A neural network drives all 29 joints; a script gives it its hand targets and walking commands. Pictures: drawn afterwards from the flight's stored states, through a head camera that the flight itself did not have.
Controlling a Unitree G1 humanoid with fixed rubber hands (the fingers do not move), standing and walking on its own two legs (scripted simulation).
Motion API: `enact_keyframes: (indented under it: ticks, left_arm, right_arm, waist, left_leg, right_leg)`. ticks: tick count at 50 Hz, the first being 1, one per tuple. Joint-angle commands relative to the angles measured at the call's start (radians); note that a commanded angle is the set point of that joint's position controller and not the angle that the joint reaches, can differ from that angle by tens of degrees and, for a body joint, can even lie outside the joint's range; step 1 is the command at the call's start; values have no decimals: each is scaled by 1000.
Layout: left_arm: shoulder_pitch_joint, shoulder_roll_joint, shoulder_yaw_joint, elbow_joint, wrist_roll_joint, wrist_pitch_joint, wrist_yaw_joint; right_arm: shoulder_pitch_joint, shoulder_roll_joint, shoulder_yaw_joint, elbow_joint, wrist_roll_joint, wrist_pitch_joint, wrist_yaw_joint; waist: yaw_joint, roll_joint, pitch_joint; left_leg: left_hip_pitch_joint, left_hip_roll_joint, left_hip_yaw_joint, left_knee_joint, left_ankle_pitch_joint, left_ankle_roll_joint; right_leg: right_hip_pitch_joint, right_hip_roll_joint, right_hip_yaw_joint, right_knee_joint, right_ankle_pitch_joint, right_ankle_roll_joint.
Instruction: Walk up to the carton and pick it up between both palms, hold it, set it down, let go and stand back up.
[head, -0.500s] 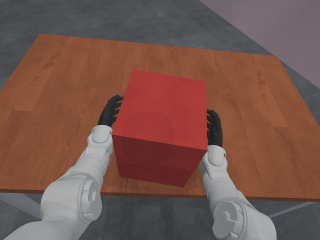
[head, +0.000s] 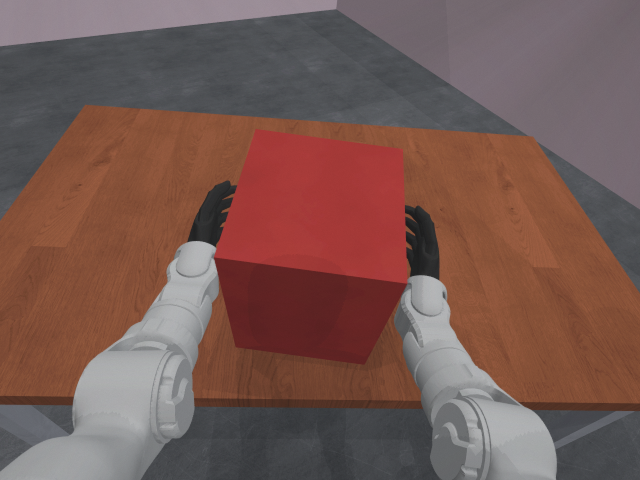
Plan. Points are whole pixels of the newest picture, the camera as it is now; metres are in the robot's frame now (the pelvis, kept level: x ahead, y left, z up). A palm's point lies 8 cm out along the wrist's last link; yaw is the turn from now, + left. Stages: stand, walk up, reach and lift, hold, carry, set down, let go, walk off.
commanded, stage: reach and lift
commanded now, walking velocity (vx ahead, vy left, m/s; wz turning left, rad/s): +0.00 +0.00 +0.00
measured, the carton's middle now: (313, 254) +0.41 +0.00 +0.04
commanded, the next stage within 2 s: none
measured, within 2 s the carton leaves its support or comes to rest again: neither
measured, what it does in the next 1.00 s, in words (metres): stands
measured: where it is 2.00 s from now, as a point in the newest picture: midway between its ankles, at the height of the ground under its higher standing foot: outside the picture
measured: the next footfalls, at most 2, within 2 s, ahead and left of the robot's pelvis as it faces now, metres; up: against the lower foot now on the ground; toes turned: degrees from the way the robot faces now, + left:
none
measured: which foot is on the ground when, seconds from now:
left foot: down 0.00-1.00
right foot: down 0.00-1.00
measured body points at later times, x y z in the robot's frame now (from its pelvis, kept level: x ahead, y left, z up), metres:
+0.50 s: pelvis -0.01 +0.00 +0.00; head -0.04 +0.04 +0.45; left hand +0.41 +0.14 +0.12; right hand +0.37 -0.15 +0.12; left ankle -0.01 +0.11 -0.75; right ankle -0.01 -0.12 -0.75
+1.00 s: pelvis -0.02 -0.01 +0.00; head -0.06 +0.02 +0.45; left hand +0.37 +0.14 +0.16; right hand +0.36 -0.16 +0.15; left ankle -0.01 +0.11 -0.75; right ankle -0.01 -0.12 -0.75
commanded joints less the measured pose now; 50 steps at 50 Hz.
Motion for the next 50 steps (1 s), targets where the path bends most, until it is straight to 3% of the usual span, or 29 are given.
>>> enact_keyframes:
  ticks: [1,3,5,10,11,14,15,17,19,21,22,23,24,26,29,30,31,33,35,37,38,40,42,44,45,47,48,49,50]
  left_arm:
    - [-714,-707,-235,-254,77,-58,-168]
    - [-685,-741,-256,-258,46,-25,-174]
    - [-701,-720,-216,-271,81,1,-174]
    - [-685,-735,-206,-382,98,116,-186]
    - [-680,-748,-237,-418,83,124,-187]
    - [-705,-793,-331,-577,26,164,-150]
    - [-724,-778,-312,-557,43,179,-153]
    - [-657,-810,-345,-647,15,230,-148]
    - [-643,-789,-328,-624,44,294,-161]
    - [-584,-762,-278,-591,70,360,-183]
    - [-684,-788,-330,-690,25,355,-180]
    - [-670,-791,-333,-708,22,366,-170]
    - [-656,-832,-400,-760,14,395,-165]
    - [-616,-760,-293,-706,59,445,-180]
    - [-556,-775,-281,-726,54,500,-202]
    - [-566,-762,-267,-762,82,507,-199]
    - [-556,-750,-265,-766,98,520,-207]
    - [-594,-772,-349,-904,43,527,-197]
    - [-538,-748,-301,-914,78,562,-200]
    - [-514,-708,-268,-849,98,611,-220]
    - [-530,-743,-302,-900,69,618,-228]
    - [-492,-769,-346,-955,67,641,-219]
    - [-526,-745,-335,-970,80,659,-212]
    - [-508,-744,-363,-1015,68,683,-215]
    - [-533,-726,-343,-1009,59,687,-216]
    - [-452,-768,-402,-1079,41,719,-206]
    - [-468,-769,-418,-1138,32,704,-194]
    - [-480,-763,-441,-1161,32,730,-188]
    - [-410,-749,-407,-1103,59,750,-195]
  right_arm:
    - [-655,599,317,-114,-70,-20,170]
    - [-707,588,350,-225,-39,0,166]
    - [-676,557,328,-183,-42,30,177]
    - [-621,547,323,-199,-7,124,180]
    - [-649,565,380,-273,1,112,176]
    - [-753,565,475,-423,94,119,190]
    - [-746,559,454,-380,87,146,195]
    - [-699,563,511,-478,133,185,193]
    - [-694,520,468,-451,129,226,185]
    - [-681,491,455,-460,134,258,180]
    - [-728,519,486,-514,154,254,181]
    - [-731,530,494,-527,152,264,177]
    - [-710,513,501,-544,176,278,172]
    - [-720,491,456,-481,170,320,168]
    - [-762,487,491,-607,183,334,170]
    - [-745,487,498,-577,190,341,169]
    - [-717,469,482,-573,188,344,164]
    - [-735,487,522,-653,218,340,159]
    - [-670,492,546,-622,236,378,158]
    - [-694,428,497,-634,216,393,160]
    - [-720,450,531,-705,215,384,160]
    - [-702,446,563,-737,262,395,160]
    - [-758,448,587,-773,275,401,158]
    - [-703,429,584,-739,274,427,157]
    - [-716,440,579,-760,261,431,156]
    - [-706,444,659,-869,317,440,148]
    - [-738,471,704,-920,346,434,147]
    - [-681,422,655,-844,335,471,144]
    - [-693,436,672,-880,340,472,143]
  waist:
    - [-5,131,-475]
    - [-11,102,-500]
    - [-13,128,-452]
    - [-15,83,-349]
    - [-7,63,-440]
    - [-8,140,-520]
    - [8,127,-446]
    - [3,99,-477]
    - [-15,111,-389]
    - [8,79,-315]
    - [-19,90,-407]
    - [1,103,-419]
    - [-34,143,-456]
    - [-27,102,-265]
    - [-4,20,-317]
    - [5,60,-299]
    - [-18,65,-315]
    - [-25,70,-382]
    - [2,66,-279]
    - [-40,67,-178]
    - [-37,29,-225]
    - [-33,97,-286]
    - [-16,111,-254]
    - [-45,81,-219]
    - [-35,65,-241]
    - [-34,54,-317]
    - [-12,92,-402]
    - [-62,116,-324]
    - [-34,83,-268]
  left_leg:
    - [246,-26,38,28,474,-91]
    - [253,-26,38,21,470,-89]
    - [268,-8,21,0,465,-98]
    - [317,-15,55,-28,397,-79]
    - [325,-19,55,-27,432,-82]
    - [401,-6,12,32,599,-114]
    - [361,-16,31,26,531,-95]
    - [431,-9,32,20,570,-94]
    - [404,-15,28,6,483,-92]
    - [375,-25,47,-23,388,-67]
    - [407,-24,37,-9,422,-82]
    - [393,-29,36,0,445,-83]
    - [454,-23,18,15,519,-103]
    - [414,-28,27,-12,408,-70]
    - [379,-39,50,-36,336,-46]
    - [411,-38,40,-26,399,-59]
    - [412,-43,47,-22,385,-62]
    - [468,-30,36,-1,489,-79]
    - [427,-45,39,-20,412,-60]
    - [372,-47,43,-55,254,-45]
    - [374,-44,48,-53,260,-35]
    - [440,-45,36,-25,388,-67]
    - [430,-48,35,-24,347,-59]
    - [439,-31,32,-28,352,-63]
    - [425,-37,35,-32,294,-45]
    - [454,-44,30,-1,432,-56]
    - [487,-47,13,11,453,-61]
    - [498,-39,-2,9,434,-75]
    - [472,-41,8,-9,377,-56]
  right_leg:
    - [296,11,-6,43,383,-5]
    - [297,12,-7,32,385,-2]
    - [270,13,-21,18,306,0]
    - [304,14,-11,-12,207,1]
    - [357,16,-13,9,305,8]
    - [308,41,-22,25,299,4]
    - [264,28,-6,5,231,-2]
    - [308,33,-17,10,285,6]
    - [293,31,-18,-5,206,1]
    - [309,24,-7,-20,160,4]
    - [312,34,-20,1,178,8]
    - [324,32,-5,-1,203,6]
    - [324,42,-21,8,240,7]
    - [312,23,-8,-15,171,14]
    - [364,31,-11,5,202,34]
    - [371,31,-12,6,224,30]
    - [391,34,-12,-3,225,26]
    - [380,45,-10,12,282,29]
    - [402,35,-1,9,265,36]
    - [371,25,-10,-6,149,32]
    - [396,26,-14,-1,161,36]
    - [379,36,-17,13,236,31]
    - [358,41,-24,10,180,35]
    - [331,45,-35,7,152,31]
    - [332,38,-22,1,128,29]
    - [368,48,-27,31,322,48]
    - [375,49,-31,43,327,47]
    - [312,52,-35,28,284,43]
    - [310,46,-27,7,249,47]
